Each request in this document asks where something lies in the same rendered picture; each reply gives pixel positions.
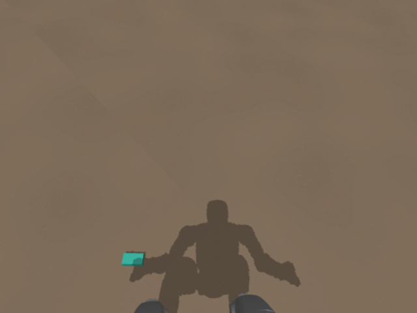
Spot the small box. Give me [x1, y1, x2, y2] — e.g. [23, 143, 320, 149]
[122, 253, 145, 266]

